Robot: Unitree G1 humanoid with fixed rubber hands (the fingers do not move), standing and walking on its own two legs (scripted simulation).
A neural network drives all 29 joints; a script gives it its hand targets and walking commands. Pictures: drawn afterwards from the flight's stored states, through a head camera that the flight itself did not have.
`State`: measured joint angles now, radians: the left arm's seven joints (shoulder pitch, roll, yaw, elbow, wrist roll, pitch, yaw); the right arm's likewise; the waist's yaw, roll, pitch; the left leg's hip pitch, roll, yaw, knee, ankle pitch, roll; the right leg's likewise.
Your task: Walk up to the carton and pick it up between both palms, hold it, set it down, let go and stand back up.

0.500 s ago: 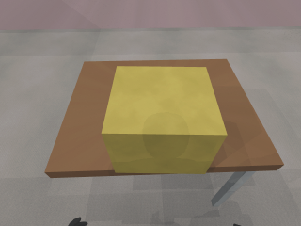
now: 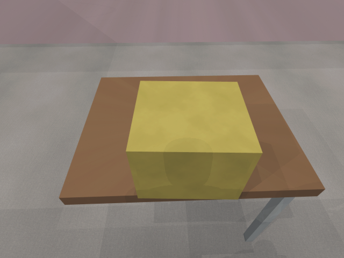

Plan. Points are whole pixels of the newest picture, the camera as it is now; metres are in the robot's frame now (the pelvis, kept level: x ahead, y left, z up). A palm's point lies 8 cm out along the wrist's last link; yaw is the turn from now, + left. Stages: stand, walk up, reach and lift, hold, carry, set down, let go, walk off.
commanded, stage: stand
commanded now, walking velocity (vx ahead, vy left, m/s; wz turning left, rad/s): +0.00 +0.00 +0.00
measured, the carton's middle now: (188, 139) +0.44 -0.04 +0.00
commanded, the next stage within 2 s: none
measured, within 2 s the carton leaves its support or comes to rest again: neither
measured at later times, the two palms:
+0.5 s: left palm out of the picture -0.05 +0.20 -0.15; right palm out of the picture -0.04 -0.20 -0.15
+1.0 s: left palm out of the picture -0.05 +0.19 -0.15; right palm out of the picture -0.04 -0.19 -0.15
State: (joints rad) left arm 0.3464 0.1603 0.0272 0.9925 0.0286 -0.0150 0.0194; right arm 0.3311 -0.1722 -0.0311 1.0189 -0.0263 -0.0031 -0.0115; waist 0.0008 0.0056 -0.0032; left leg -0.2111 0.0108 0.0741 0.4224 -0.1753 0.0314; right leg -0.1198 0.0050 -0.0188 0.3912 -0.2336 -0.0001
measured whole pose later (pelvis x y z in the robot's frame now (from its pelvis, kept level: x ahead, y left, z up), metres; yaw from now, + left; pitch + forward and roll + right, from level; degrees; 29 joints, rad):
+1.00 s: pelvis +0.00 +0.00 +0.00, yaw +0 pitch -2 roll +0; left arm 0.36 0.08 -0.01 1.19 0.01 -0.01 0.04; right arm 0.35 -0.10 0.00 1.16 -0.01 0.00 -0.03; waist -0.01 0.01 0.01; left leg -0.22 0.00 0.07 0.42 -0.17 0.04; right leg -0.14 -0.01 -0.02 0.42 -0.25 0.01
